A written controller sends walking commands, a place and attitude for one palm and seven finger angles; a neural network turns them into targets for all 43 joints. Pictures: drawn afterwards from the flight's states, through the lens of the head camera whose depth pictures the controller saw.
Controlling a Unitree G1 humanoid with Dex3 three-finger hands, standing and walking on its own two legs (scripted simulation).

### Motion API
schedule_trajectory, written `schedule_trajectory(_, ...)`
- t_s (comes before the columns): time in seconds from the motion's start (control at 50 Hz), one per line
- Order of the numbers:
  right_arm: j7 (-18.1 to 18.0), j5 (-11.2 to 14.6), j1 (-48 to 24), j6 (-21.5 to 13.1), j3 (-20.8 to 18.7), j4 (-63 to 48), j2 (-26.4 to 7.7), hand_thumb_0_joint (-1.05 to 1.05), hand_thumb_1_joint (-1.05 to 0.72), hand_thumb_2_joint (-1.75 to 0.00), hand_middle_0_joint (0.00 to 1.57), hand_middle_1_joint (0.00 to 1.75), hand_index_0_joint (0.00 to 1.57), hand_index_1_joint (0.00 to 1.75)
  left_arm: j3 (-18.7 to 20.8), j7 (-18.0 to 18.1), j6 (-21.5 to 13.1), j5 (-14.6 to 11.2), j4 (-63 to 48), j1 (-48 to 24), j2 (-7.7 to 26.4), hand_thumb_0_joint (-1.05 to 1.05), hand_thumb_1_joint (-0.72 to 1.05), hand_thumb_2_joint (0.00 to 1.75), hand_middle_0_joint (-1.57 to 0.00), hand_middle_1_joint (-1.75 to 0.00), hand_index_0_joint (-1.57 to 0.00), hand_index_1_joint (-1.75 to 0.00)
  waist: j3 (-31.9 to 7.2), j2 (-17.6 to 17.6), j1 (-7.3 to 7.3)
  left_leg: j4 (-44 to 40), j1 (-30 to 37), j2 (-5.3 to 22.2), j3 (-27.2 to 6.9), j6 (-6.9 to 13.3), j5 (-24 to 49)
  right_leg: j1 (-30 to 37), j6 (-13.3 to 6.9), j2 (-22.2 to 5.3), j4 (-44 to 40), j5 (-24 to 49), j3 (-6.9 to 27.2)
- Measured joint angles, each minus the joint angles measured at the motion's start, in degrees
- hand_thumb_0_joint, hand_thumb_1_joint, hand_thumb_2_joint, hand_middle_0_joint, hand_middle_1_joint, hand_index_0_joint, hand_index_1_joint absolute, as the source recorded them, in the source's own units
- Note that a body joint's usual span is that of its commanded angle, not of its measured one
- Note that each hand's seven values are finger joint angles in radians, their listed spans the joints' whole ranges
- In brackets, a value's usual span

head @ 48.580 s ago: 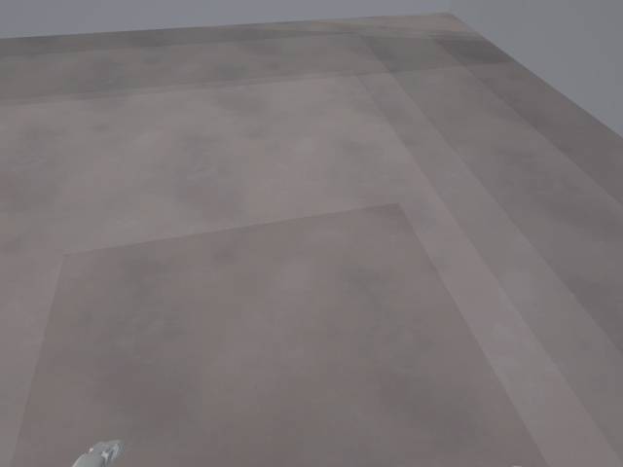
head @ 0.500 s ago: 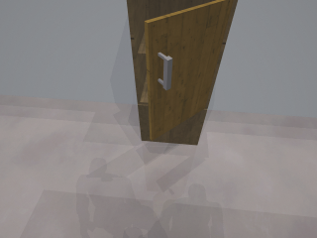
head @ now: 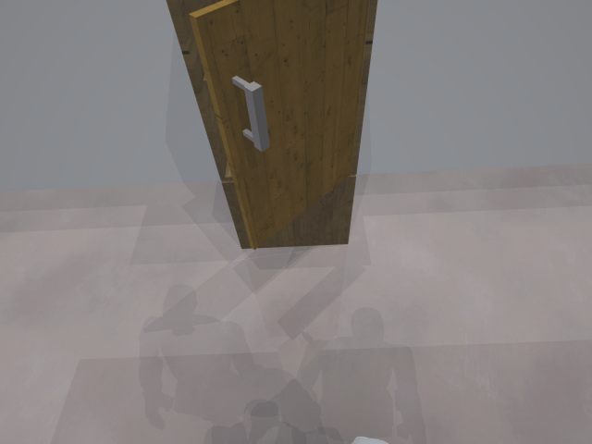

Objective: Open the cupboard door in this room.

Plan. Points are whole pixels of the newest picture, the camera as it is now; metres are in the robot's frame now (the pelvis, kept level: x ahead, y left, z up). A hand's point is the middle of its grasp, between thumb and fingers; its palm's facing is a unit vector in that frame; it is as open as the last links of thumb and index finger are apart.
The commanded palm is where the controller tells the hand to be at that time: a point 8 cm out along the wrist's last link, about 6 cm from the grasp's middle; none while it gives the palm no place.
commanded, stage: walk to a spot facing it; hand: left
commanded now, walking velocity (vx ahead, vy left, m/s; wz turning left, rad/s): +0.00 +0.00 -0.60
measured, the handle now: (250, 114) +0.62 +0.12 +0.09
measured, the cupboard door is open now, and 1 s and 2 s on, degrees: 43 43 43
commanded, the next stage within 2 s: none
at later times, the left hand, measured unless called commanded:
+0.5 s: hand out of the picture +0.11 +0.15 -0.15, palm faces -0.16 -0.95 -0.26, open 7.4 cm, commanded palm none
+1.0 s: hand (230, 345) +0.29 +0.15 -0.16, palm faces -0.52 -0.83 -0.22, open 7.4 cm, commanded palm none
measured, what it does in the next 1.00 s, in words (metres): steps on the spot, turning right: left foot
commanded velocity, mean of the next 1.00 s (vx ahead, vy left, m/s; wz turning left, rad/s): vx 0.00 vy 0.00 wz -0.60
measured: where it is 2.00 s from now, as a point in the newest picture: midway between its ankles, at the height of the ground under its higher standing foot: outside the picture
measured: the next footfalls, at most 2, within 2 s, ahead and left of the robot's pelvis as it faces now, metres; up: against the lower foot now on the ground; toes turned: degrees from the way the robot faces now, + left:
left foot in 0.70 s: +0.15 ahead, +0.09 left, +0.00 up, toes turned -26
right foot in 1.18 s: +0.05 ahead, -0.12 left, +0.00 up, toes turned -47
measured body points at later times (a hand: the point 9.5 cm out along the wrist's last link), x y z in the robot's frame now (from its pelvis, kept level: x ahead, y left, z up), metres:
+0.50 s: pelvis +0.04 -0.04 +0.01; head +0.10 -0.07 +0.46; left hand +0.12 +0.20 -0.13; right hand +0.12 -0.32 -0.13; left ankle +0.06 +0.13 -0.66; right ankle +0.01 -0.11 -0.73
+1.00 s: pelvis +0.09 +0.01 +0.01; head +0.16 +0.01 +0.46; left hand +0.32 +0.19 -0.14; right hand -0.02 -0.22 -0.11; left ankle +0.11 +0.11 -0.73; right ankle -0.02 -0.11 -0.64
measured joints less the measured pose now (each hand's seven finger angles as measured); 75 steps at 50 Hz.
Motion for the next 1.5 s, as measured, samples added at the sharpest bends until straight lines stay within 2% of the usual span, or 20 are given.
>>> schedule_trajectory(0.06,0.3,0.0,-0.5,0.3,-0.4,-0.9,-0.9,0.0,-0.91,-0.9,0.2,0.3,0.2,0.3,0.3,-0.3,-0.6,0.0,-1.9,-0.4,0.5,0.01,0.91,0.9,-0.2,-0.3,-0.19,-0.3,0.5,1.3,0.28,2.7,-0.3,2.2,1.4,-1.6,-1.9,1.9,0.1,-0.7,-4.8,3.2,-1.5)
schedule_trajectory(0.1,0.7,0.5,-1.2,0.7,-0.7,-1.6,-1.2,0.0,-0.91,-0.9,0.2,0.3,0.2,0.3,0.6,-0.2,-1.7,0.2,-3.0,-0.4,1.3,0.01,0.91,0.9,-0.2,-0.3,-0.19,-0.3,0.5,1.4,0.53,8.7,-2.9,4.0,1.4,-2.9,-4.4,3.3,-1.9,0.3,-8.8,5.9,-1.3)
schedule_trajectory(0.18,1.2,1.1,-5.1,2.5,-1.5,-3.1,-1.9,0.01,-0.91,-0.9,0.2,0.3,0.2,0.3,0.6,0.8,-2.5,-0.1,-4.4,-1.8,1.9,0.0,0.91,0.9,-0.2,-0.3,-0.19,-0.3,2.2,0.2,1.07,29.5,-12.4,2.8,-5.9,-4.2,-9.9,3.9,-4.6,2.3,-10.9,6.0,-0.1)
schedule_trajectory(0.26,1.6,1.2,-9.2,2.3,-1.9,-5.7,-2.5,0.01,-0.91,-0.9,0.2,0.3,0.2,0.3,0.3,0.9,-2.5,-0.2,-5.0,-1.5,2.0,0.0,0.91,0.9,-0.2,-0.3,-0.2,-0.3,2.6,-1.6,1.62,35.3,-18.2,2.4,-9.7,-5.3,-4.7,5.4,-5.2,3.6,-17.2,10.1,3.1)
schedule_trajectory(0.38,1.3,1.2,-12.5,2.0,-2.0,-8.3,-3.6,0.0,-0.91,-0.9,0.2,0.3,0.2,0.3,-0.2,0.5,-2.5,-0.2,-5.5,-0.4,1.2,0.0,0.9,0.9,-0.2,-0.3,-0.2,-0.3,1.6,-1.4,1.89,33.2,-20.6,2.7,-13.1,-6.4,-1.2,7.2,-5.1,5.3,-21.6,12.3,6.9)
schedule_trajectory(0.54,1.2,1.5,-14.3,2.2,-1.4,-9.6,-2.6,0.01,-0.91,-0.9,0.2,0.3,0.2,0.3,0.0,0.5,-2.5,0.0,-7.2,0.7,2.1,0.0,0.9,0.9,-0.21,-0.3,-0.2,-0.3,1.5,-2.3,3.05,28.6,-20.4,1.2,-13.5,-6.7,-2.8,7.9,-4.3,7.2,-21.9,11.9,11.6)
schedule_trajectory(0.62,1.3,1.9,-14.1,1.7,-0.9,-10.5,-1.5,0.01,-0.91,-0.9,0.2,0.3,0.2,0.3,0.3,0.6,-2.0,0.2,-7.5,1.1,3.3,0.01,0.9,0.9,-0.21,-0.3,-0.2,-0.3,1.4,-3.3,3.22,21.8,-18.2,-0.2,-13.2,-6.1,-4.1,7.6,-3.3,7.8,-21.1,11.2,14.2)
schedule_trajectory(0.68,1.4,2.2,-12.9,0.7,-0.3,-11.2,-0.8,0.01,-0.91,-0.9,0.2,0.3,0.2,0.3,0.7,0.7,-1.3,0.0,-7.4,1.1,4.6,0.01,0.9,0.9,-0.21,-0.3,-0.2,-0.3,0.8,-4.1,2.6,10.3,-13.6,-0.8,-13.0,-5.6,0.2,6.6,-1.9,8.4,-18.9,9.7,16.0)
schedule_trajectory(0.7,1.3,2.2,-11.9,0.2,0.0,-11.7,-1.0,0.01,-0.91,-0.9,0.2,0.3,0.2,0.3,0.7,0.7,-1.1,-0.2,-7.6,1.3,4.8,0.01,0.9,0.9,-0.21,-0.3,-0.2,-0.3,0.1,-3.5,2.11,4.7,-11.2,0.0,-13.4,-4.8,2.8,5.7,-1.4,9.3,-17.1,8.6,16.0)
schedule_trajectory(0.72,1.2,1.9,-11.0,-0.4,0.1,-11.8,-1.1,0.01,-0.91,-0.9,0.2,0.3,0.2,0.3,0.8,0.6,-0.9,-0.6,-7.4,0.8,5.3,0.01,0.9,0.9,-0.2,-0.3,-0.2,-0.3,-0.1,-3.4,1.69,3.4,-10.7,0.1,-13.3,-2.2,3.3,4.0,-0.8,9.3,-13.1,4.3,15.0)
schedule_trajectory(0.76,1.0,1.2,-9.7,-0.4,0.7,-11.6,-0.7,0.0,-0.91,-0.9,0.2,0.3,0.2,0.3,1.1,0.2,-0.5,-0.5,-7.5,-0.8,6.5,0.01,0.9,0.9,-0.2,-0.3,-0.2,-0.3,0.9,-4.3,2.14,4.4,-9.8,0.3,-11.6,-0.5,2.3,0.0,1.0,7.5,-1.6,-3.8,10.6)
schedule_trajectory(0.82,0.7,0.4,-6.7,-0.3,1.5,-11.5,-0.3,0.0,-0.91,-0.9,0.2,0.3,0.2,0.3,1.6,-0.5,-0.6,0.1,-8.3,-2.4,7.9,0.01,0.91,0.9,-0.2,-0.3,-0.19,-0.3,1.5,-4.5,2.19,1.5,-7.0,1.8,-9.4,-0.7,2.8,-5.4,3.0,4.7,13.1,-4.3,5.5)
schedule_trajectory(0.9,0.5,0.5,-3.0,-0.6,1.9,-10.6,-0.5,0.01,-0.91,-0.9,0.21,0.3,0.2,0.3,1.7,-1.3,-0.3,0.1,-9.4,-3.7,8.7,0.01,0.91,0.9,-0.2,-0.3,-0.19,-0.3,1.2,-4.1,1.71,-2.2,-4.0,3.4,-6.4,-0.8,3.9,-8.9,4.2,0.8,20.5,0.4,2.9)
schedule_trajectory(1.0,0.5,0.5,1.0,-0.9,1.5,-9.1,-0.8,0.01,-0.91,-0.9,0.21,0.3,0.2,0.3,1.3,-2.0,0.6,0.0,-9.3,-5.1,8.5,0.01,0.91,0.9,-0.2,-0.3,-0.19,-0.3,0.2,-4.0,0.16,-3.2,-1.8,4.4,-1.9,-0.9,3.0,-8.5,4.4,-2.0,17.7,3.9,1.2)
schedule_trajectory(1.14,1.2,0.1,4.5,-0.4,0.5,-7.0,-2.3,0.01,-0.91,-0.9,0.2,0.3,0.2,0.3,-0.4,-2.4,0.5,-0.1,-9.7,-8.2,5.9,0.01,0.91,0.9,-0.2,-0.3,-0.19,-0.3,0.4,-2.2,-2.45,1.0,-1.1,6.3,3.6,-2.4,-0.7,-0.4,2.1,-1.9,-2.4,1.9,-3.4)
schedule_trajectory(1.18,1.5,0.3,5.5,-0.2,0.2,-6.6,-2.9,0.01,-0.91,-0.9,0.2,0.3,0.2,0.3,-0.9,-2.5,-0.3,-0.2,-10.4,-8.6,5.3,0.01,0.91,0.9,-0.2,-0.3,-0.19,-0.3,0.1,-1.5,-2.84,4.7,-1.9,7.2,4.9,-3.4,-3.0,3.7,0.7,-1.2,-10.7,7.2,-4.4)
schedule_trajectory(1.2,1.7,0.7,5.5,0.2,0.0,-6.4,-3.2,0.01,-0.91,-0.9,0.2,0.3,0.2,0.3,-1.1,-2.3,-1.1,0.0,-10.7,-8.7,5.0,0.01,0.91,0.9,-0.2,-0.3,-0.19,-0.3,0.0,-1.1,-2.78,8.8,-3.6,8.0,4.8,-4.0,-4.2,4.4,-0.9,-0.6,-12.5,7.2,-4.2)
schedule_trajectory(1.24,1.7,1.1,3.9,1.7,-0.3,-5.7,-3.8,0.01,-0.91,-0.9,0.2,0.3,0.2,0.3,-1.6,-1.5,-2.2,-0.3,-10.7,-9.1,4.2,0.01,0.91,0.9,-0.2,-0.3,-0.19,-0.3,1.1,0.0,-3.01,21.0,-8.7,7.6,-0.4,-5.2,-10.0,3.9,-2.7,0.5,-10.8,5.7,-3.3)
schedule_trajectory(1.32,1.9,1.3,0.5,3.0,-0.8,-6.0,-3.6,0.01,-0.91,-0.9,0.2,0.3,0.2,0.3,-1.8,-0.1,-2.2,-0.6,-10.6,-7.8,3.1,0.0,0.91,0.9,-0.2,-0.3,-0.2,-0.3,1.7,-0.4,-2.6,34.4,-16.8,5.9,-6.9,-6.5,-6.7,6.0,-3.0,1.5,-14.8,7.7,-0.7)
schedule_trajectory(1.5,2.6,0.7,-4.4,2.1,-1.3,-8.6,-2.5,0.01,-0.91,-0.9,0.2,0.3,0.2,0.3,-1.4,-0.8,-2.4,-0.4,-8.2,-2.4,1.8,0.01,0.9,0.9,-0.2,-0.3,-0.2,-0.3,-0.4,-1.1,-0.81,29.6,-20.8,5.0,-10.8,-7.6,0.1,8.8,-3.2,3.4,-21.2,10.7,4.2)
